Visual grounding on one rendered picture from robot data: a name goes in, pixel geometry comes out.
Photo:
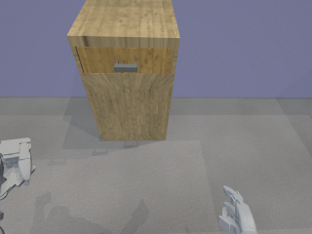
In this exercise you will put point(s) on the cabinet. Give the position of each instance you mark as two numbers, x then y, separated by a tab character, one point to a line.
128	106

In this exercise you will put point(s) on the left robot hand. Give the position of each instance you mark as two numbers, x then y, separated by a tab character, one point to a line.
15	155

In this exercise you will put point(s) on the right robot hand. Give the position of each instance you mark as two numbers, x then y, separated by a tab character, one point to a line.
239	219

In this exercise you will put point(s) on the handle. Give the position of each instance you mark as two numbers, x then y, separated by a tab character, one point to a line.
125	67

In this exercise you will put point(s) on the drawer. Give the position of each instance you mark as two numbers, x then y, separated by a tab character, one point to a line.
148	60

